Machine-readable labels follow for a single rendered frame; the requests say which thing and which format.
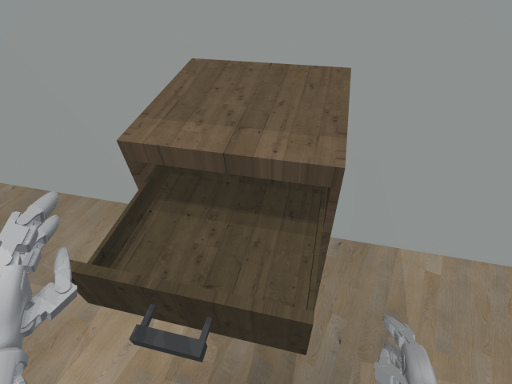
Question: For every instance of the robot left hand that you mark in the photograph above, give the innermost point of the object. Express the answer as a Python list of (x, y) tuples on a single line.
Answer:
[(21, 241)]

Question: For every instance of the robot left forearm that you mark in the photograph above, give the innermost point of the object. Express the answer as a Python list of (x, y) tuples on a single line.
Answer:
[(13, 361)]

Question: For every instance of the handle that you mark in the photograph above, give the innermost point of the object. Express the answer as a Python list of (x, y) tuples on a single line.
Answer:
[(168, 342)]

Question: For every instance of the drawer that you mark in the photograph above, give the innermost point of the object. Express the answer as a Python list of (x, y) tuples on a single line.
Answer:
[(243, 251)]

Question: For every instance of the cabinet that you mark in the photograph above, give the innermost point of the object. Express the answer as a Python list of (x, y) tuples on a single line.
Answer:
[(275, 121)]

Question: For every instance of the robot right hand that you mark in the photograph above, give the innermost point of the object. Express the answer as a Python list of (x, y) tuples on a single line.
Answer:
[(412, 364)]

